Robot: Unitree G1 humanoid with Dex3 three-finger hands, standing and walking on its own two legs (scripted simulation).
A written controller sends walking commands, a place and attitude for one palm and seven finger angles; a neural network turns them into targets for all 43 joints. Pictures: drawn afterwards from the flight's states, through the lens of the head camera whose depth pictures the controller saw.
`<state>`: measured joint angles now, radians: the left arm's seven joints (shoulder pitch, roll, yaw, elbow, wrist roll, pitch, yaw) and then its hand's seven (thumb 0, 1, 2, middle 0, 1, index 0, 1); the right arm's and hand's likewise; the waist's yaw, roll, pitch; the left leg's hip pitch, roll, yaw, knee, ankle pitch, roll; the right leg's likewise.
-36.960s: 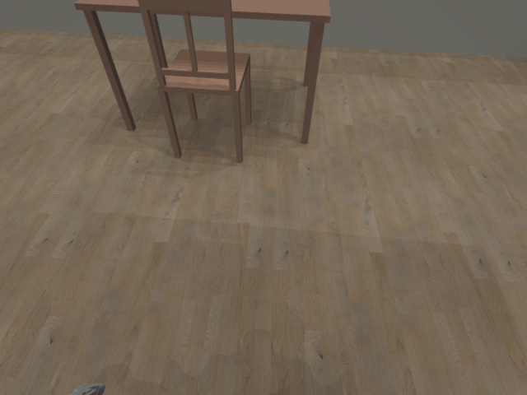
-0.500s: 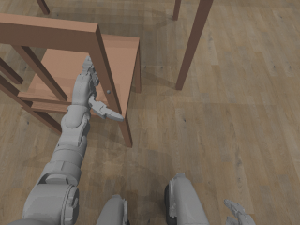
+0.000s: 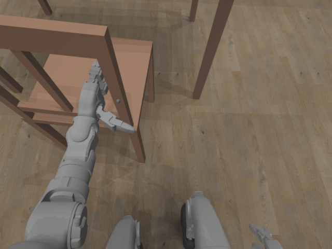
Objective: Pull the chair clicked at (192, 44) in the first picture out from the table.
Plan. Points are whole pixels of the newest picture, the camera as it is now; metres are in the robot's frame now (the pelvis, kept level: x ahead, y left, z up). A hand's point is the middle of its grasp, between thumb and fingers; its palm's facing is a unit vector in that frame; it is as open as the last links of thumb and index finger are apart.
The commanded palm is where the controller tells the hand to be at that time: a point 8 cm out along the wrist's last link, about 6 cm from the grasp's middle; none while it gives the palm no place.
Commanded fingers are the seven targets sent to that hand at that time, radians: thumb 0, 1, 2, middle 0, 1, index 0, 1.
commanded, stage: hook a spindle and tug to test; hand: left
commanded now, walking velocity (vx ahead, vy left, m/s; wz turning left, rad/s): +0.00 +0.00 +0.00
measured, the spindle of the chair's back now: (48, 84) +0.52 +0.26 +0.02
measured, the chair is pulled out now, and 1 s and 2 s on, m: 0.18 0.18 0.21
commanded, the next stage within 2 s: step backward, pulling the chair out in 1.50 s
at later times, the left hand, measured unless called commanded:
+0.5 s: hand (118, 99) +0.46 +0.08 +0.03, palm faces -0.20 -0.98 -0.05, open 13.2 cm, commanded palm +0.44 +0.13 +0.03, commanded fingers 0.00 0.12 0.56 -0.50 -1.45 -0.50 -1.45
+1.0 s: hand (122, 100) +0.46 +0.07 +0.02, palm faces -0.20 -0.98 -0.02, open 5.8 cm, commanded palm +0.43 +0.13 +0.03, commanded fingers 0.00 0.90 0.90 -0.50 -1.45 -0.50 -1.45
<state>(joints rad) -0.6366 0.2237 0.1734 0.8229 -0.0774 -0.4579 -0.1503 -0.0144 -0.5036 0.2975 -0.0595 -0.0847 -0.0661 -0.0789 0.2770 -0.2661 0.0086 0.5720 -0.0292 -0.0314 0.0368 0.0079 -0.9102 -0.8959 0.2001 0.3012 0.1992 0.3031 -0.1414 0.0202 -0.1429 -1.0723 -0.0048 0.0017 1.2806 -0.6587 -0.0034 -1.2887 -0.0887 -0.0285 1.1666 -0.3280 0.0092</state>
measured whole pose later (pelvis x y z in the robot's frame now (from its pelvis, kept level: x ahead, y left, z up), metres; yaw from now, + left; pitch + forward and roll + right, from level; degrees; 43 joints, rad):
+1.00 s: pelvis +0.00 +0.00 +0.00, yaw -1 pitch +26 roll +1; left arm -0.61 0.20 0.17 0.78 -0.09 -0.43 -0.14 0.03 0.62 0.79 -0.44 -1.44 -0.44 -1.45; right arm 0.28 -0.26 0.01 0.55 -0.03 -0.01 0.04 0.01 -0.91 -0.90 0.20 0.30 0.20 0.30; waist -0.14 0.02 -0.15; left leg -1.07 0.00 0.01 1.28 -0.67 0.00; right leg -1.29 -0.08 -0.02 1.17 -0.33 0.01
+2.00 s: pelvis +0.04 +0.02 +0.10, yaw -4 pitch +14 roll +0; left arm -0.48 0.16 0.01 0.91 -0.04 -0.24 0.01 0.12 0.63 0.73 -0.33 -1.18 -0.49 -1.45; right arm 0.26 -0.23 -0.01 0.57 0.04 0.14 -0.13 0.01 -0.91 -0.90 0.20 0.30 0.20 0.30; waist -0.09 0.01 0.00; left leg -0.48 0.01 0.06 0.68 -0.44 0.01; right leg -0.72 -0.05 0.00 0.64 -0.12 0.02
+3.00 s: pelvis -0.04 +0.02 +0.09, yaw -7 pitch +5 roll +4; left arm -0.41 0.09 -0.05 0.98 -0.04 -0.27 0.06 0.09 0.60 0.72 -0.34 -1.21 -0.50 -1.45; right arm 0.26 -0.24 0.01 0.65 0.06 0.07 -0.14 0.01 -0.91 -0.90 0.20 0.30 0.20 0.30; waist -0.05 -0.01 0.07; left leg -0.39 -0.03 0.16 0.67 -0.37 0.03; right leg -0.65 -0.06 0.10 0.59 -0.03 0.04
